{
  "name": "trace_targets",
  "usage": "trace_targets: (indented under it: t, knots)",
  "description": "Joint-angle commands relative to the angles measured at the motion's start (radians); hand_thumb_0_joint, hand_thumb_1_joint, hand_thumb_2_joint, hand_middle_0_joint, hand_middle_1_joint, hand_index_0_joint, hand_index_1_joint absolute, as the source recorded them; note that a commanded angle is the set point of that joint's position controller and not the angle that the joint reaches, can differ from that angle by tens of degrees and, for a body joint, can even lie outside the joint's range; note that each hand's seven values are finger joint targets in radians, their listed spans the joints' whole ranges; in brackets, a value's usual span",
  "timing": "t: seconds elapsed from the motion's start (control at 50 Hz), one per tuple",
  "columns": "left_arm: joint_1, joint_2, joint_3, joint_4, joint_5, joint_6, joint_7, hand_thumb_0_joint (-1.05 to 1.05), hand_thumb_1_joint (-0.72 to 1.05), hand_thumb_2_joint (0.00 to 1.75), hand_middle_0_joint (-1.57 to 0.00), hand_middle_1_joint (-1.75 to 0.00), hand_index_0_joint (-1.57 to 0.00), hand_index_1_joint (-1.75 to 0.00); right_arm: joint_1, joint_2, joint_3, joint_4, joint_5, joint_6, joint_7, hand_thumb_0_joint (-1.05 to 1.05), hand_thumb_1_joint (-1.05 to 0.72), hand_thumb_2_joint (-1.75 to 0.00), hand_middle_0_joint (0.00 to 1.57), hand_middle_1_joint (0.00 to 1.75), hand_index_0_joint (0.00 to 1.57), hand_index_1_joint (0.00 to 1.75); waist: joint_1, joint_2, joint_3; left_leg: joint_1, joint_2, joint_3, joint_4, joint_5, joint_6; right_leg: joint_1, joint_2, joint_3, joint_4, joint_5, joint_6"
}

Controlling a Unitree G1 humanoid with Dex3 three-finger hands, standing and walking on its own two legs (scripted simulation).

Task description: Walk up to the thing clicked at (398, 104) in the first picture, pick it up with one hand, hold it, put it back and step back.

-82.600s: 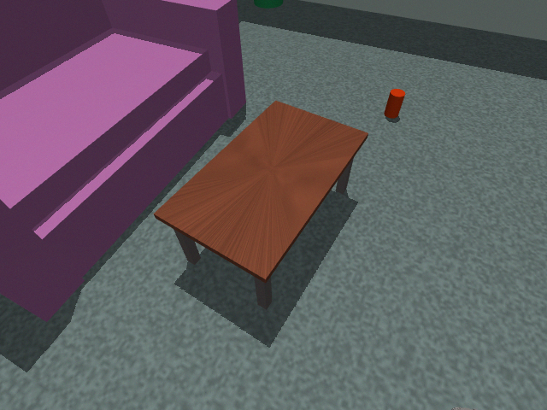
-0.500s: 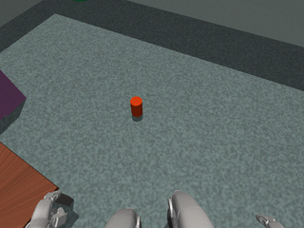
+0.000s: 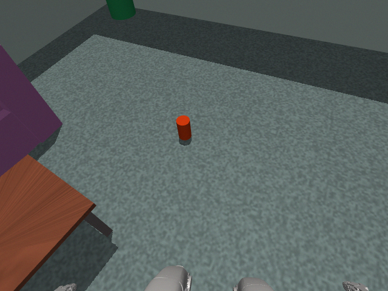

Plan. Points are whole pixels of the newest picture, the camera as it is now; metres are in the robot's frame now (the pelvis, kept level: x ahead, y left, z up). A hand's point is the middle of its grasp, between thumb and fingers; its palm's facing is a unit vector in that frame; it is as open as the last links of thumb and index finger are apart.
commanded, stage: step back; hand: left
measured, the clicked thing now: (184, 128) +1.06 +0.15 -0.68
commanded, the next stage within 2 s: stand in 0.94 s
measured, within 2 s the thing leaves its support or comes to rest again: neither
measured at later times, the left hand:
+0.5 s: hand out of the picture +0.02 +0.27 -0.14, palm faces +0.08 -0.93 -0.37, open 7.4 cm
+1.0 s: hand (86, 285) +0.13 +0.28 -0.13, palm faces +0.02 -0.93 -0.37, open 7.4 cm
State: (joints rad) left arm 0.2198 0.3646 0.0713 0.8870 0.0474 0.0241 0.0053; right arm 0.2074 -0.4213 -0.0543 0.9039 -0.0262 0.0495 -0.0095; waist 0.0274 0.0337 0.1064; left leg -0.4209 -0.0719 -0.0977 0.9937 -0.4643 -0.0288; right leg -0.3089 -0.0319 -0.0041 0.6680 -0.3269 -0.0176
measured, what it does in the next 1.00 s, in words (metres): steps on the spot: left foot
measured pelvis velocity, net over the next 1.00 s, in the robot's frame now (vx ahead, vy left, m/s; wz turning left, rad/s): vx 0.03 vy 0.02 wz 0.02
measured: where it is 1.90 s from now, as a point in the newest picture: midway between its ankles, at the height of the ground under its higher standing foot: outside the picture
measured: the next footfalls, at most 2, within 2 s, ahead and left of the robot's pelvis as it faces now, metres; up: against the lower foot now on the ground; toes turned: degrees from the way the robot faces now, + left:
left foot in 0.08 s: +0.06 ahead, +0.14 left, +0.00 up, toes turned +3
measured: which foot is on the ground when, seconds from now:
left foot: up 0.00-0.06, down 0.08-1.00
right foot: down 0.00-1.00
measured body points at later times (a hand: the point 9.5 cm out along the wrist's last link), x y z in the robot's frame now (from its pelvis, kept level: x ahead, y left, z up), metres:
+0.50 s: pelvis -0.02 +0.00 +0.01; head -0.01 +0.00 +0.46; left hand +0.02 +0.32 -0.11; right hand +0.07 -0.31 -0.12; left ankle +0.01 +0.13 -0.71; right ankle +0.01 -0.11 -0.72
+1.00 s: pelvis +0.03 +0.02 +0.02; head +0.05 +0.02 +0.46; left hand +0.13 +0.33 -0.11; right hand +0.16 -0.27 -0.11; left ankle +0.02 +0.14 -0.72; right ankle +0.01 -0.11 -0.72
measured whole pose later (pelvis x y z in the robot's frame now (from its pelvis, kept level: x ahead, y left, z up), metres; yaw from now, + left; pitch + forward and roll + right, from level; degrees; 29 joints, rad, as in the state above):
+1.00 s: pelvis +0.03 +0.02 +0.02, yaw +1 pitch -2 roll +0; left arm 0.07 0.36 0.02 1.07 0.00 -0.02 0.01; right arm 0.03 -0.33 -0.02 1.07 -0.01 -0.02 0.00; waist 0.00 0.00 0.08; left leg -0.18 0.01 0.02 0.47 -0.26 0.00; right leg -0.14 -0.02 0.02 0.46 -0.29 0.02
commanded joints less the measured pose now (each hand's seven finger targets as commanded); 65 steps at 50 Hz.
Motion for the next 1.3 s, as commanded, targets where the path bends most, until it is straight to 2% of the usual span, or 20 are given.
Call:
trace_targets:
  t: [0.0,0.04,0.06,0.08,0.1,0.12,0.16,0.26,0.28,0.3,0.32,0.34,0.5,0.52,0.56,0.58,0.68,0.78,1.02,1.28]
  knots:
    - [-0.051,0.310,0.082,-0.081,0.002,-0.037,0.009,0.00,0.90,0.90,-0.20,-0.30,-0.20,-0.30,-0.051,-0.156,-0.049,-0.058,-0.010,-0.051,0.010,0.00,-0.90,-0.90,0.20,0.30,0.20,0.30,0.029,-0.234,-0.080,0.055,0.078,0.059,-0.375,-0.097,0.019,0.082,-0.254,0.308,-0.292,-0.284,-0.179]
    - [-0.040,0.270,0.054,-0.073,-0.003,-0.024,0.002,0.00,0.90,0.90,-0.20,-0.30,-0.20,-0.30,0.036,-0.149,-0.062,0.007,-0.009,-0.066,0.011,0.00,-0.90,-0.90,0.20,0.30,0.20,0.30,-0.019,-0.138,-0.084,0.318,0.032,0.087,-0.640,0.076,0.051,-0.059,-0.159,0.175,-0.165,-0.224,-0.109]
    - [-0.017,0.214,0.035,-0.066,-0.006,-0.022,0.000,0.00,0.90,0.90,-0.20,-0.30,-0.20,-0.30,0.067,-0.182,-0.077,0.025,-0.021,-0.072,0.007,0.00,-0.90,-0.90,0.20,0.30,0.20,0.30,-0.030,0.002,-0.092,0.431,0.127,-0.106,-0.671,-0.025,0.086,-0.215,-0.092,0.104,-0.027,-0.238,-0.063]
    - [-0.080,0.176,0.022,-0.079,-0.031,-0.026,-0.001,0.00,0.90,0.90,-0.20,-0.30,-0.20,-0.30,0.032,-0.273,-0.080,0.004,-0.023,-0.077,0.006,0.00,-0.90,-0.90,0.20,0.30,0.20,0.30,-0.057,0.192,-0.060,0.295,0.371,-0.489,-0.812,-0.393,0.195,-0.320,0.028,-0.025,0.116,-0.237,0.003]
    - [-0.141,0.266,0.053,-0.065,-0.018,-0.030,0.002,0.00,0.90,0.90,-0.20,-0.30,-0.20,-0.30,-0.019,-0.316,-0.090,-0.014,-0.013,-0.080,0.010,0.00,-0.90,-0.90,0.20,0.30,0.20,0.30,-0.068,0.118,0.031,0.062,0.445,-0.551,-0.855,-0.480,0.289,-0.212,-0.020,0.075,0.220,-0.246,0.003]
    - [-0.115,0.259,0.050,-0.044,-0.027,-0.033,-0.008,0.00,0.90,0.90,-0.20,-0.30,-0.20,-0.30,-0.073,-0.246,-0.069,-0.020,-0.017,-0.091,0.008,0.00,-0.90,-0.90,0.20,0.30,0.20,0.30,-0.019,0.011,0.051,0.037,0.372,-0.405,-0.806,-0.355,0.241,-0.141,-0.026,0.097,0.232,-0.167,-0.003]
    - [-0.052,0.220,0.042,-0.012,-0.034,-0.042,-0.020,0.00,0.90,0.90,-0.20,-0.30,-0.20,-0.30,-0.091,-0.206,-0.053,-0.016,-0.022,-0.097,0.006,0.00,-0.90,-0.90,0.20,0.30,0.20,0.30,-0.004,0.080,0.004,0.086,0.291,-0.239,-0.753,-0.199,0.191,-0.082,-0.015,0.044,0.155,-0.108,-0.003]
    - [0.023,0.193,0.048,0.052,-0.016,-0.063,-0.013,0.00,0.90,0.90,-0.20,-0.30,-0.20,-0.30,-0.084,-0.164,-0.048,-0.012,-0.010,-0.062,0.017,0.00,-0.90,-0.90,0.20,0.30,0.20,0.30,0.017,0.064,-0.045,-0.033,0.209,-0.080,-0.579,-0.179,0.121,0.243,0.063,-0.028,-0.223,-0.007,-0.007]
    - [0.049,0.221,0.058,0.054,-0.008,-0.071,-0.005,0.00,0.90,0.90,-0.20,-0.30,-0.20,-0.30,-0.058,-0.124,-0.033,-0.014,-0.006,-0.059,0.015,0.00,-0.90,-0.90,0.20,0.30,0.20,0.30,0.024,-0.022,-0.061,-0.084,0.166,-0.037,-0.451,-0.124,0.096,0.316,0.005,0.088,-0.301,-0.056,-0.021]
    - [0.063,0.293,0.071,0.051,0.002,-0.078,0.003,0.00,0.90,0.90,-0.20,-0.30,-0.20,-0.30,-0.083,-0.093,-0.026,-0.034,-0.002,-0.061,0.014,0.00,-0.90,-0.90,0.20,0.30,0.20,0.30,0.044,-0.180,-0.056,-0.215,0.050,0.021,-0.256,-0.109,0.054,0.296,-0.185,0.431,-0.424,-0.322,-0.105]
    - [0.015,0.353,0.080,0.037,0.001,-0.080,0.001,0.00,0.90,0.90,-0.20,-0.30,-0.20,-0.30,-0.084,-0.139,-0.041,-0.022,-0.009,-0.058,0.005,0.00,-0.90,-0.90,0.20,0.30,0.20,0.30,0.034,-0.170,0.004,-0.130,0.067,0.002,-0.115,-0.106,0.039,0.077,-0.345,0.583,-0.507,-0.563,-0.191]
    - [-0.041,0.333,0.079,0.010,-0.004,-0.085,0.001,0.00,0.90,0.90,-0.20,-0.30,-0.20,-0.30,-0.039,-0.168,-0.050,-0.003,-0.004,-0.062,0.008,0.00,-0.90,-0.90,0.20,0.30,0.20,0.30,0.005,-0.108,0.029,-0.118,0.091,-0.041,-0.087,-0.061,0.038,0.063,-0.348,0.566,-0.487,-0.525,-0.223]
    - [-0.110,0.245,0.029,0.009,-0.018,-0.072,-0.009,0.00,0.90,0.90,-0.20,-0.30,-0.20,-0.30,0.027,-0.113,-0.052,0.064,-0.012,-0.089,0.016,0.00,-0.90,-0.90,0.20,0.30,0.20,0.30,-0.042,-0.150,-0.091,0.274,0.060,0.117,-0.508,0.178,0.034,-0.051,-0.156,0.138,-0.229,0.034,-0.099]
    - [-0.101,0.212,0.014,0.010,-0.022,-0.068,-0.010,0.00,0.90,0.90,-0.20,-0.30,-0.20,-0.30,0.027,-0.125,-0.055,0.064,-0.015,-0.093,0.009,0.00,-0.90,-0.90,0.20,0.30,0.20,0.30,-0.051,-0.096,-0.106,0.330,0.090,0.069,-0.567,0.222,0.042,-0.079,-0.126,0.097,-0.168,0.081,-0.073]
    - [-0.092,0.179,0.004,0.030,-0.050,-0.057,-0.007,0.00,0.90,0.90,-0.20,-0.30,-0.20,-0.30,-0.056,-0.209,-0.056,0.041,-0.014,-0.099,0.004,0.00,-0.90,-0.90,0.20,0.30,0.20,0.30,-0.015,0.079,-0.104,0.187,0.340,-0.268,-0.708,0.021,0.165,-0.045,0.012,-0.001,-0.032,-0.100,-0.005]
    - [-0.081,0.205,0.012,0.047,-0.044,-0.054,-0.005,0.00,0.90,0.90,-0.20,-0.30,-0.20,-0.30,-0.088,-0.223,-0.058,0.036,-0.011,-0.097,0.007,0.00,-0.90,-0.90,0.20,0.30,0.20,0.30,-0.009,0.066,-0.077,0.096,0.358,-0.263,-0.715,-0.025,0.200,0.045,0.000,0.013,-0.009,-0.139,-0.008]
    - [-0.057,0.222,0.008,0.102,-0.040,-0.076,0.000,0.00,0.90,0.90,-0.20,-0.30,-0.20,-0.30,-0.137,-0.144,-0.026,0.056,0.004,-0.093,0.007,0.00,-0.90,-0.90,0.20,0.30,0.20,0.30,0.000,0.065,-0.123,0.134,0.207,-0.038,-0.593,0.286,0.073,0.181,-0.043,0.091,-0.209,0.187,-0.025]
    - [-0.101,0.223,0.002,0.116,-0.043,-0.078,0.010,0.00,0.90,0.90,-0.20,-0.30,-0.20,-0.30,-0.144,-0.139,-0.026,0.090,0.013,-0.095,-0.002,0.00,-0.90,-0.90,0.20,0.30,0.20,0.30,-0.015,-0.006,-0.196,0.279,0.200,0.026,-0.527,0.618,0.074,0.202,-0.072,0.088,-0.208,0.429,-0.021]
    - [-0.169,0.195,-0.024,0.147,-0.046,-0.061,0.014,0.00,0.90,0.90,-0.20,-0.30,-0.20,-0.30,-0.192,-0.134,-0.007,0.136,0.023,-0.085,0.000,0.00,-0.90,-0.90,0.20,0.30,0.20,0.30,-0.029,-0.029,-0.204,0.369,0.212,0.027,-0.616,0.712,0.057,0.244,-0.089,0.074,-0.281,0.515,0.004]
    - [-0.194,0.194,-0.030,0.177,-0.041,-0.067,0.006,0.00,0.90,0.90,-0.20,-0.30,-0.20,-0.30,-0.217,-0.132,0.003,0.171,0.023,-0.082,0.008,0.00,-0.90,-0.90,0.20,0.30,0.20,0.30,-0.032,-0.027,-0.154,0.354,0.204,0.034,-0.704,0.484,0.036,0.250,-0.100,0.092,-0.397,0.351,0.010]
